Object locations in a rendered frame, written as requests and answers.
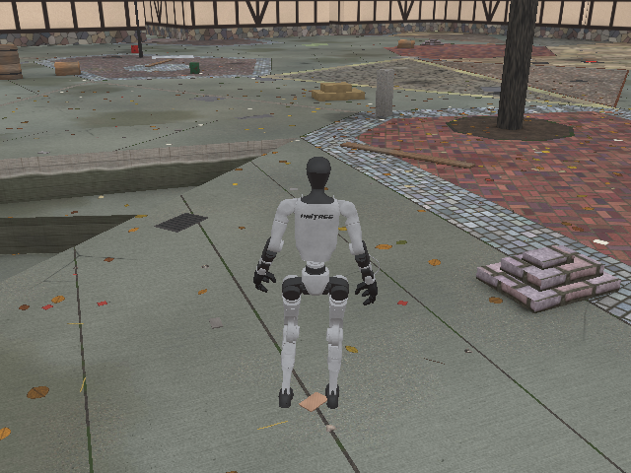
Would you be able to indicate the robot torso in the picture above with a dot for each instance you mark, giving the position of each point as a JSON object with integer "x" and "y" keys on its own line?
{"x": 316, "y": 230}

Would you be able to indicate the robot right hand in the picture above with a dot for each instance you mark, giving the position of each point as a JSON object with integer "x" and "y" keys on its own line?
{"x": 372, "y": 291}

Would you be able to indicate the robot left hand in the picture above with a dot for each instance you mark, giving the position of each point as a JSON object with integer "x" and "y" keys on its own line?
{"x": 265, "y": 278}

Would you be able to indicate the right robot forearm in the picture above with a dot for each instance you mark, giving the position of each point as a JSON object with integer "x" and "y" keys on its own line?
{"x": 365, "y": 266}

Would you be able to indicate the robot left upper arm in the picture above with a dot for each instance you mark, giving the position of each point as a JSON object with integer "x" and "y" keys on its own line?
{"x": 285, "y": 208}

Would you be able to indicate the robot right upper arm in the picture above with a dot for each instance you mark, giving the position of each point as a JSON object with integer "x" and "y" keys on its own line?
{"x": 348, "y": 210}

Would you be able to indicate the left robot forearm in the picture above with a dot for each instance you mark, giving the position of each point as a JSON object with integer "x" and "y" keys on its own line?
{"x": 265, "y": 260}

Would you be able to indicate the robot left foot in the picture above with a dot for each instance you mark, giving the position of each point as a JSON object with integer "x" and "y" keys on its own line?
{"x": 285, "y": 399}

